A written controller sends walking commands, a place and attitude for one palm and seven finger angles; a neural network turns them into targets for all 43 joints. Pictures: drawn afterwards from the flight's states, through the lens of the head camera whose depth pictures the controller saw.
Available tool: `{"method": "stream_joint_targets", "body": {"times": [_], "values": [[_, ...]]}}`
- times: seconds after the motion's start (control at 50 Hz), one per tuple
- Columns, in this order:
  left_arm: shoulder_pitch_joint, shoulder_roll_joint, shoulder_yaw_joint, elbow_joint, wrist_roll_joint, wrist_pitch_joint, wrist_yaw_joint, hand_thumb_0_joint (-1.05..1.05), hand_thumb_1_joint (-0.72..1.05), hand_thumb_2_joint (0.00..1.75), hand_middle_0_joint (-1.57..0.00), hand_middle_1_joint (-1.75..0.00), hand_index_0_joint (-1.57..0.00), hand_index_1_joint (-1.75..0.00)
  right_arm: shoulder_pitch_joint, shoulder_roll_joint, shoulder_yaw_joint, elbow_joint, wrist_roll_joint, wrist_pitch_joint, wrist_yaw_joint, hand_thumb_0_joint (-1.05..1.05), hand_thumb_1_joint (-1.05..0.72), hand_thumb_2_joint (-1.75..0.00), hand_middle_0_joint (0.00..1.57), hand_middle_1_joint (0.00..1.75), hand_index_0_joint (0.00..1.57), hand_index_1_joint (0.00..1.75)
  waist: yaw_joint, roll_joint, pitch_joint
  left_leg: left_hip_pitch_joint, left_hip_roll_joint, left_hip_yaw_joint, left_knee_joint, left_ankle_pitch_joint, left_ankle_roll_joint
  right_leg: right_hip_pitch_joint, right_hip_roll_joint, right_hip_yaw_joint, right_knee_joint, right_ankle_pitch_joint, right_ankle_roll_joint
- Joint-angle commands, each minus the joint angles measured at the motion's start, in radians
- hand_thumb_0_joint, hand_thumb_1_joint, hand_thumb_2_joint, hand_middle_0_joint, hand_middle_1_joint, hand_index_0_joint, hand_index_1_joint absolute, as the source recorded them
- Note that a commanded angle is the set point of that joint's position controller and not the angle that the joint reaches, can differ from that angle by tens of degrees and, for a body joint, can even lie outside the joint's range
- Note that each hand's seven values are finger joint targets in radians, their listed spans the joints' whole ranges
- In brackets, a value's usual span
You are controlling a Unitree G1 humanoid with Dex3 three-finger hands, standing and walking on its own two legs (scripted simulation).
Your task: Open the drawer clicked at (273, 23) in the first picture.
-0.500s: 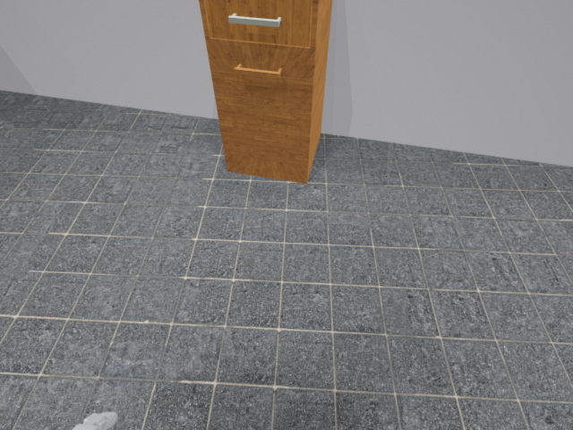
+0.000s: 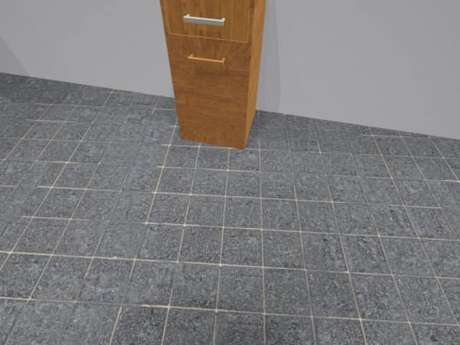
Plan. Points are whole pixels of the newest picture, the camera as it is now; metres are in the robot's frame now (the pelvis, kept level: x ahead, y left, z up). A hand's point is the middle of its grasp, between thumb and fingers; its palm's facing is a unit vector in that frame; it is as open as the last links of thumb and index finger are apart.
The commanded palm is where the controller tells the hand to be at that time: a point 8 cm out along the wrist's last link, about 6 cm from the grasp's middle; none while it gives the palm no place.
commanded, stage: stand and wait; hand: left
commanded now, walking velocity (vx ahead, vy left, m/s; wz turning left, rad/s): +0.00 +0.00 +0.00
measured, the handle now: (204, 19) +1.40 +0.20 +0.01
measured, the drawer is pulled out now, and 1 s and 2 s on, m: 0.00 0.00 0.00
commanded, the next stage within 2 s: look at it before walking up in 0.32 s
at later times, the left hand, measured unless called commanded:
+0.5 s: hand out of the picture +0.06 +0.25 -0.15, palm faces -0.03 -0.94 -0.34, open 7.4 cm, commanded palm none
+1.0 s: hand out of the picture +0.05 +0.25 -0.15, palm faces -0.03 -0.94 -0.33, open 7.4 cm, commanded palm none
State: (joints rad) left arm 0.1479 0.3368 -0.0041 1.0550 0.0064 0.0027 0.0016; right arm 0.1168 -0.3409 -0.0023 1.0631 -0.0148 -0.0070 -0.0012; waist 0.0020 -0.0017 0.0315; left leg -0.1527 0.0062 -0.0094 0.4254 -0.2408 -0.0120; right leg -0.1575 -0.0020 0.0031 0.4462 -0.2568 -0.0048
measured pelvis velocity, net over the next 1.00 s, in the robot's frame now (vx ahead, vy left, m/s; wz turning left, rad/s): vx -0.02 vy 0.01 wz -0.01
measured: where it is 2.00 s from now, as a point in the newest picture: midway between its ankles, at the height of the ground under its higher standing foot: (223, 337)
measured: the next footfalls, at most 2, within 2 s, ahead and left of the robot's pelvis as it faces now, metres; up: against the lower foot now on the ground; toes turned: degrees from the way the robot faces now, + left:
right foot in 1.78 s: +0.36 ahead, -0.08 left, +0.00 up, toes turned +4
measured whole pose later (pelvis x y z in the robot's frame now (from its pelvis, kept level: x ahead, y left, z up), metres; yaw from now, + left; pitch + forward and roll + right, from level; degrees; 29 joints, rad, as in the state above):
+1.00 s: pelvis -0.02 +0.01 +0.00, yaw +0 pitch -2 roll +0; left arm 0.15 0.34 -0.01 1.10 0.01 0.00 0.00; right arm 0.12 -0.34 0.00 1.12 -0.01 -0.01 0.01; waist 0.00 0.00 0.04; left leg -0.15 0.00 0.00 0.37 -0.19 -0.01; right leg -0.15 -0.01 0.01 0.38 -0.20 0.00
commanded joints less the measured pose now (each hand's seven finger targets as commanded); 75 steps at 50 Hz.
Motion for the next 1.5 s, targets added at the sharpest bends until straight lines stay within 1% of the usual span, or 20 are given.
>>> {"method": "stream_joint_targets", "body": {"times": [0.0, 0.16, 0.38, 1.02, 1.06, 1.12, 1.16, 1.2, 1.22, 1.24, 1.26, 1.28, 1.3, 1.32, 1.34, 1.36, 1.38, 1.4, 1.44, 1.48], "values": [[-0.062, 0.213, 0.044, -0.063, 0.003, -0.026, 0.009, 0.00, 0.90, 0.90, -0.20, -0.30, -0.20, -0.30, -0.054, -0.199, -0.038, -0.060, 0.003, -0.028, -0.017, 0.00, -0.90, -0.90, 0.20, 0.30, 0.20, 0.30, -0.001, -0.011, -0.076, 0.009, 0.103, -0.077, -0.066, 0.174, 0.042, 0.008, -0.117, 0.103, -0.089, 0.172, -0.035], [-0.056, 0.216, 0.041, -0.043, 0.001, -0.027, 0.009, 0.00, 0.90, 0.90, -0.20, -0.30, -0.20, -0.30, -0.046, -0.204, -0.035, -0.033, 0.004, -0.029, -0.016, 0.00, -0.90, -0.90, 0.20, 0.30, 0.20, 0.30, 0.001, -0.008, -0.074, 0.017, 0.108, -0.080, -0.080, 0.180, 0.040, 0.015, -0.119, 0.104, -0.102, 0.177, -0.034], [-0.053, 0.214, 0.039, -0.036, 0.006, -0.025, 0.007, 0.00, 0.90, 0.90, -0.20, -0.30, -0.20, -0.30, -0.042, -0.203, -0.036, -0.021, 0.005, -0.026, -0.011, 0.00, -0.90, -0.90, 0.20, 0.30, 0.20, 0.30, 0.001, -0.014, -0.035, 0.001, 0.106, -0.088, -0.105, 0.097, 0.040, -0.029, -0.114, 0.116, -0.137, 0.053, -0.029], [-0.043, 0.210, 0.034, -0.025, 0.006, -0.027, 0.008, 0.00, 0.90, 0.90, -0.20, -0.30, -0.20, -0.30, -0.041, -0.207, -0.034, -0.008, 0.007, -0.029, -0.010, 0.00, -0.90, -0.90, 0.20, 0.30, 0.20, 0.30, 0.000, 0.007, -0.054, 0.019, 0.114, -0.095, -0.120, 0.146, 0.039, 0.000, -0.116, 0.104, -0.135, 0.124, -0.023], [0.034, 0.087, 0.009, 0.006, 0.006, -0.008, 0.013, 0.00, 0.90, 0.90, -0.20, -0.30, -0.20, -0.30, 0.023, -0.078, -0.003, 0.017, 0.000, -0.010, -0.003, 0.00, -0.90, -0.90, 0.20, 0.30, 0.20, 0.30, 0.001, -0.008, -0.077, 0.007, 0.098, -0.078, -0.097, 0.039, 0.024, 0.012, -0.113, 0.084, -0.123, -0.027, -0.001], [0.086, 0.105, 0.022, 0.002, 0.017, 0.006, 0.003, 0.00, 0.90, 0.90, -0.20, -0.30, -0.20, -0.30, 0.058, -0.066, -0.010, 0.005, -0.011, 0.009, 0.002, 0.00, -0.90, -0.90, 0.20, 0.30, 0.20, 0.30, 0.014, -0.055, 0.051, -0.162, 0.051, -0.076, -0.050, -0.263, 0.033, -0.047, -0.123, 0.134, -0.156, -0.341, -0.023], [0.137, 0.125, 0.039, -0.008, 0.018, 0.005, 0.000, 0.00, 0.90, 0.90, -0.20, -0.30, -0.20, -0.30, 0.070, -0.049, -0.013, -0.019, -0.012, 0.009, 0.004, 0.00, -0.90, -0.90, 0.20, 0.30, 0.20, 0.30, 0.029, -0.121, 0.080, -0.259, 0.010, -0.023, 0.084, -0.266, 0.031, -0.027, -0.191, 0.209, -0.204, -0.440, -0.066], [0.185, 0.144, 0.056, -0.015, 0.016, -0.010, 0.004, 0.00, 0.90, 0.90, -0.20, -0.30, -0.20, -0.30, 0.081, -0.025, -0.019, -0.043, -0.009, 0.000, 0.005, 0.00, -0.90, -0.90, 0.20, 0.30, 0.20, 0.30, 0.035, -0.186, 0.053, -0.311, 0.012, 0.029, 0.243, -0.194, 0.029, 0.035, -0.295, 0.294, -0.255, -0.433, -0.127], [0.187, 0.139, 0.061, -0.021, 0.016, -0.019, 0.007, 0.00, 0.90, 0.90, -0.20, -0.30, -0.20, -0.30, 0.082, -0.022, -0.023, -0.053, -0.007, -0.007, 0.008, 0.00, -0.90, -0.90, 0.20, 0.30, 0.20, 0.30, 0.030, -0.176, 0.064, -0.316, 0.037, 0.032, 0.265, -0.197, 0.030, 0.030, -0.320, 0.286, -0.249, -0.374, -0.148], [0.184, 0.128, 0.063, -0.025, 0.019, -0.026, 0.007, 0.00, 0.90, 0.90, -0.20, -0.30, -0.20, -0.30, 0.095, -0.009, -0.027, -0.057, -0.005, -0.014, 0.012, 0.00, -0.90, -0.90, 0.20, 0.30, 0.20, 0.30, 0.020, -0.142, 0.065, -0.297, 0.048, 0.043, 0.241, -0.203, 0.031, 0.022, -0.321, 0.243, -0.224, -0.308, -0.152], [0.167, 0.116, 0.064, -0.029, 0.019, -0.029, 0.007, 0.00, 0.90, 0.90, -0.20, -0.30, -0.20, -0.30, 0.133, 0.007, -0.027, -0.050, -0.003, -0.020, 0.014, 0.00, -0.90, -0.90, 0.20, 0.30, 0.20, 0.30, -0.003, -0.129, 0.060, -0.221, 0.050, 0.058, 0.165, -0.173, 0.033, -0.013, -0.304, 0.175, -0.170, -0.242, -0.139], [0.137, 0.097, 0.063, -0.038, 0.017, -0.028, 0.006, 0.00, 0.90, 0.90, -0.20, -0.30, -0.20, -0.30, 0.204, 0.017, -0.030, -0.029, -0.001, -0.026, 0.015, 0.00, -0.90, -0.90, 0.20, 0.30, 0.20, 0.30, -0.038, -0.066, 0.049, -0.079, 0.042, 0.065, 0.067, -0.121, 0.039, -0.101, -0.258, 0.088, -0.089, -0.222, -0.106], [0.131, 0.049, 0.056, -0.048, 0.012, -0.023, 0.001, 0.00, 0.90, 0.90, -0.20, -0.30, -0.20, -0.30, 0.303, -0.009, -0.037, 0.002, -0.004, -0.032, 0.009, 0.00, -0.90, -0.90, 0.20, 0.30, 0.20, 0.30, -0.070, 0.066, 0.051, 0.051, 0.086, -0.060, -0.043, -0.150, 0.068, -0.223, -0.156, -0.025, 0.082, -0.210, -0.052], [0.100, -0.021, 0.044, -0.079, 0.009, -0.022, -0.005, 0.00, 0.90, 0.90, -0.20, -0.30, -0.20, -0.30, 0.421, -0.093, -0.063, 0.037, -0.016, -0.038, 0.001, 0.00, -0.90, -0.90, 0.20, 0.30, 0.20, 0.30, -0.108, 0.315, 0.066, 0.142, 0.287, -0.383, -0.194, -0.219, 0.157, -0.414, -0.026, -0.162, 0.398, -0.254, 0.010], [0.013, -0.019, 0.039, -0.120, 0.023, -0.033, 0.002, 0.00, 0.90, 0.90, -0.20, -0.30, -0.20, -0.30, 0.488, -0.079, -0.062, 0.055, -0.012, -0.040, -0.010, 0.00, -0.90, -0.90, 0.20, 0.30, 0.20, 0.30, -0.123, 0.279, 0.120, 0.156, 0.347, -0.525, -0.258, -0.149, 0.219, -0.549, -0.021, -0.079, 0.568, -0.331, 0.001], [-0.012, -0.024, 0.046, -0.124, 0.022, -0.040, 0.000, 0.00, 0.90, 0.90, -0.20, -0.30, -0.20, -0.30, 0.473, -0.047, -0.054, 0.054, -0.006, -0.042, -0.019, 0.00, -0.90, -0.90, 0.20, 0.30, 0.20, 0.30, -0.103, 0.159, 0.155, 0.139, 0.360, -0.522, -0.243, -0.073, 0.253, -0.601, -0.069, -0.025, 0.653, -0.269, -0.008], [-0.014, -0.023, 0.046, -0.116, 0.022, -0.048, -0.007, 0.00, 0.90, 0.90, -0.20, -0.30, -0.20, -0.30, 0.442, -0.019, -0.048, 0.043, -0.002, -0.051, -0.021, 0.00, -0.90, -0.90, 0.20, 0.30, 0.20, 0.30, -0.086, 0.088, 0.150, 0.143, 0.351, -0.478, -0.231, 0.012, 0.259, -0.619, -0.100, -0.004, 0.674, -0.210, -0.003], [0.004, -0.042, 0.047, -0.103, 0.022, -0.050, -0.013, 0.00, 0.90, 0.90, -0.20, -0.30, -0.20, -0.30, 0.420, 0.006, -0.044, 0.038, -0.002, -0.061, -0.025, 0.00, -0.90, -0.90, 0.20, 0.30, 0.20, 0.30, -0.070, 0.067, 0.121, 0.136, 0.324, -0.413, -0.229, 0.080, 0.248, -0.586, -0.115, 0.000, 0.673, -0.162, 0.006], [0.046, -0.070, 0.045, -0.083, 0.020, -0.044, -0.018, 0.00, 0.90, 0.90, -0.20, -0.30, -0.20, -0.30, 0.400, 0.030, -0.042, 0.042, 0.001, -0.076, -0.031, 0.00, -0.90, -0.90, 0.20, 0.30, 0.20, 0.30, -0.040, 0.095, 0.069, 0.140, 0.263, -0.288, -0.217, 0.206, 0.229, -0.535, -0.121, -0.022, 0.641, -0.092, 0.024], [0.045, -0.085, 0.047, -0.085, 0.019, -0.037, -0.021, 0.00, 0.90, 0.90, -0.20, -0.30, -0.20, -0.30, 0.402, 0.045, -0.046, 0.049, 0.004, -0.081, -0.034, 0.00, -0.90, -0.90, 0.20, 0.30, 0.20, 0.30, -0.032, 0.088, 0.059, 0.119, 0.232, -0.233, -0.225, 0.212, 0.221, -0.507, -0.121, -0.040, 0.584, -0.047, 0.034]]}}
